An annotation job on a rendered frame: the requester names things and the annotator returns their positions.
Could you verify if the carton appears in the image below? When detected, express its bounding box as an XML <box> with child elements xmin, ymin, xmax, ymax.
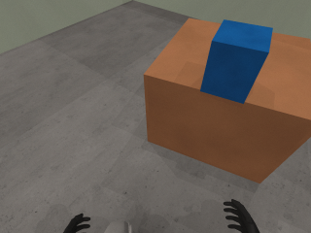
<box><xmin>200</xmin><ymin>19</ymin><xmax>273</xmax><ymax>104</ymax></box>

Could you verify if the left robot hand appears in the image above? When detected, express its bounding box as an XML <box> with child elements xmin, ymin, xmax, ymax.
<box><xmin>63</xmin><ymin>213</ymin><xmax>90</xmax><ymax>233</ymax></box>

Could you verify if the pedestal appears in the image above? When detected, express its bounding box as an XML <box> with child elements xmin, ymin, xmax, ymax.
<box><xmin>143</xmin><ymin>18</ymin><xmax>311</xmax><ymax>183</ymax></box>

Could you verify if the right robot hand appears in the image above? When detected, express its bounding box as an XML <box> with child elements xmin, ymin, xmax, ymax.
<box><xmin>223</xmin><ymin>199</ymin><xmax>259</xmax><ymax>233</ymax></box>

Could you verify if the left robot thigh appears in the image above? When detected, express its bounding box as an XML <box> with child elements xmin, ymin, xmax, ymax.
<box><xmin>104</xmin><ymin>220</ymin><xmax>132</xmax><ymax>233</ymax></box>

